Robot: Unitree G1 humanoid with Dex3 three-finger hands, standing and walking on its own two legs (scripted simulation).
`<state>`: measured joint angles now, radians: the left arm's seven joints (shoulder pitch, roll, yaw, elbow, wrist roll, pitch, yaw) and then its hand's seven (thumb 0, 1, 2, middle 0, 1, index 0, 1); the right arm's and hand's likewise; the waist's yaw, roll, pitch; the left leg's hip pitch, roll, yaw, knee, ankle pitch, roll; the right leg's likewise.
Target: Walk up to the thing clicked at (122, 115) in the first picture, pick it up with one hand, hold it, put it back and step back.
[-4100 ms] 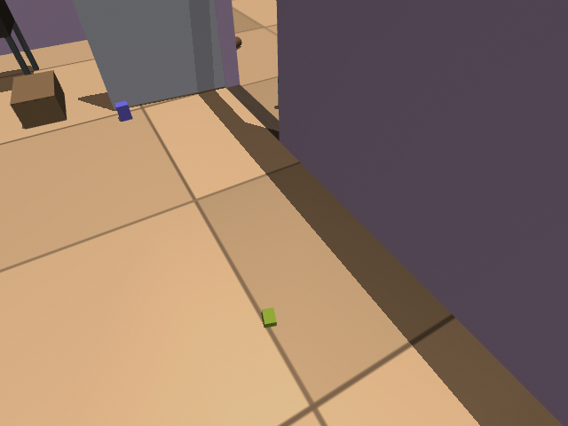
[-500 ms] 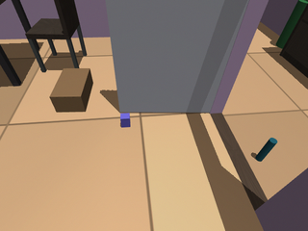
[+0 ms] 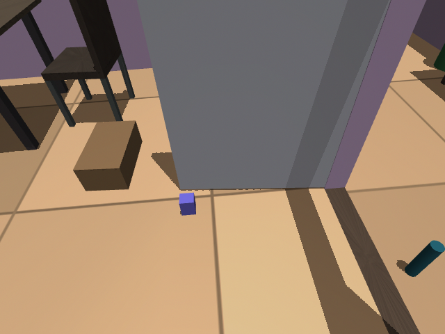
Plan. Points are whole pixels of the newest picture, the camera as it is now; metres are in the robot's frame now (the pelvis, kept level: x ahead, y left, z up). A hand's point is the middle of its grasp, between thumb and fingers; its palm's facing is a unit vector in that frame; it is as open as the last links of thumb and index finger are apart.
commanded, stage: walk up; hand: left
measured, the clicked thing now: (187, 204) +0.94 +0.28 -0.72
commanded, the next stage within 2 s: none
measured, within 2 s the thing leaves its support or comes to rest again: neither
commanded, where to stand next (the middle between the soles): +0.56 +0.04 m, yaw -1 degrees
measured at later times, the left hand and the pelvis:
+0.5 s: hand (100, 295) +0.26 +0.30 -0.14, palm faces -0.10 -0.93 -0.36, open 7.4 cm; pelvis +0.19 +0.03 +0.00, yaw -1 degrees
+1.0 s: hand (112, 248) +0.38 +0.32 -0.16, palm faces -0.02 -0.93 -0.38, open 7.4 cm; pelvis +0.35 +0.04 -0.02, yaw +0 degrees
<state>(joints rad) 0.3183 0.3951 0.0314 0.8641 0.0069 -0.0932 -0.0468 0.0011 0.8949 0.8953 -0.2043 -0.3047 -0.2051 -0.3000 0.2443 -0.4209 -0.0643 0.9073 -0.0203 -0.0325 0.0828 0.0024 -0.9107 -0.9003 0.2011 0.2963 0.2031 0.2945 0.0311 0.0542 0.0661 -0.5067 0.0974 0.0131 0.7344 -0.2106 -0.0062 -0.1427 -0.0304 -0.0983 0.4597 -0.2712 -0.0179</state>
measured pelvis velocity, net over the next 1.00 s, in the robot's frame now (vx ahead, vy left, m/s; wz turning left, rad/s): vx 0.35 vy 0.04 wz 0.00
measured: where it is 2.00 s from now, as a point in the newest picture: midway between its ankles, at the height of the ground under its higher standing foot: (232, 288)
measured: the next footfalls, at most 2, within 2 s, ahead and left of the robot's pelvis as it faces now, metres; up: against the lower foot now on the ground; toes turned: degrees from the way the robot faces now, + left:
left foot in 0.12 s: +0.21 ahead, +0.15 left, +0.00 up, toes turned +5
right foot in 0.56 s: +0.36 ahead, -0.12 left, +0.00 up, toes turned -5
